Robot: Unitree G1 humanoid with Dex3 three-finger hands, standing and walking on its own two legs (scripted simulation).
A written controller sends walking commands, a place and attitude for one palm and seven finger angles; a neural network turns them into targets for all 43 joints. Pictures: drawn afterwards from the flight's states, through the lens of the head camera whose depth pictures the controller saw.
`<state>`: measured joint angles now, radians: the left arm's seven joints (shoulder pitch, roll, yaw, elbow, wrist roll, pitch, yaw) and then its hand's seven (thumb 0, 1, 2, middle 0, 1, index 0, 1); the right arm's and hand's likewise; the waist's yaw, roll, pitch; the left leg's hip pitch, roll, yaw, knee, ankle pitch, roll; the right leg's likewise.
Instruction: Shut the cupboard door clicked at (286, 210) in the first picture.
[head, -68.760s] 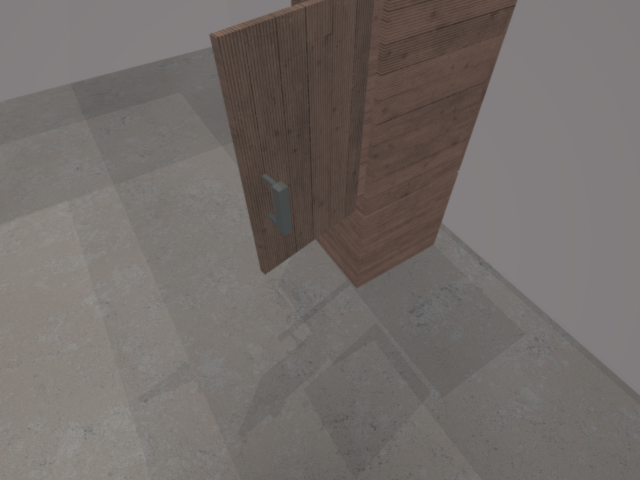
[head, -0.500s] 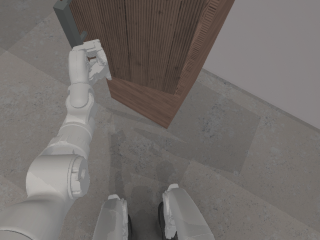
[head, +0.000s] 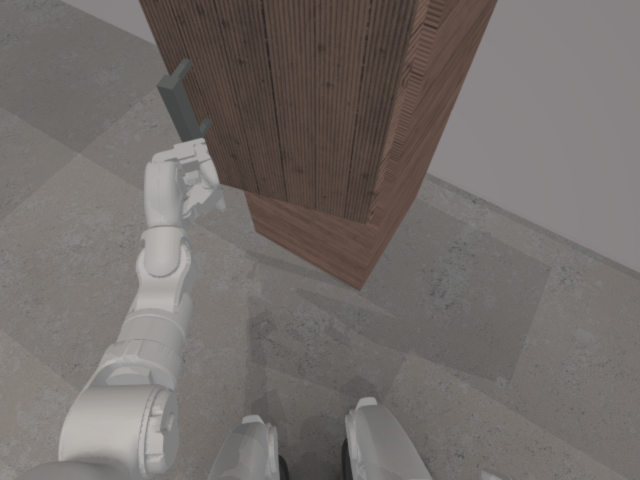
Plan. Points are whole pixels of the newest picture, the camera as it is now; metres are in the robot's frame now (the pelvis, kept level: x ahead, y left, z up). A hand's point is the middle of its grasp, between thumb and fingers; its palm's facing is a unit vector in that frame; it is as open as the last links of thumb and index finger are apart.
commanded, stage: draw the hand back to the body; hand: left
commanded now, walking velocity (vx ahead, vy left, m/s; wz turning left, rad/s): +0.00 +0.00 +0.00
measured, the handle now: (189, 107) +0.64 +0.15 +0.01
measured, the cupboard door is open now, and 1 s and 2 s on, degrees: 14 14 14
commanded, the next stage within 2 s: step back with the hand held close in 1.38 s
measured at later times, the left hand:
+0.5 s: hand (78, 271) +0.32 +0.18 +0.15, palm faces +0.13 -0.97 -0.23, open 3.1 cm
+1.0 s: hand out of the picture +0.23 +0.28 +0.27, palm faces +0.48 -0.77 -0.42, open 6.1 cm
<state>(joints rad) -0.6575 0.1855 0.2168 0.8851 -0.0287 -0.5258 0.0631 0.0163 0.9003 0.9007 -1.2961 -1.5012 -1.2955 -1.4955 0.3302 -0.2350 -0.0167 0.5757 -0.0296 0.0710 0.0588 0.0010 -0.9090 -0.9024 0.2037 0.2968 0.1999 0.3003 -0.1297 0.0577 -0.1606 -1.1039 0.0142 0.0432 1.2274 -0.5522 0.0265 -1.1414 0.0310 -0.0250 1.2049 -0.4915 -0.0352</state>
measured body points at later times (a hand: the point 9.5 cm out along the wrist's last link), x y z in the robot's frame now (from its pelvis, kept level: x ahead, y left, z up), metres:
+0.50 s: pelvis +0.03 +0.00 +0.09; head +0.04 -0.02 +0.54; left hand +0.31 +0.23 +0.16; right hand +0.21 -0.23 +0.00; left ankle +0.01 +0.10 -0.63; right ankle +0.04 -0.10 -0.63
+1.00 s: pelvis +0.05 +0.01 +0.11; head +0.03 -0.02 +0.56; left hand +0.20 +0.32 +0.29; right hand +0.24 -0.20 +0.02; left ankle +0.01 +0.10 -0.63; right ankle +0.04 -0.10 -0.63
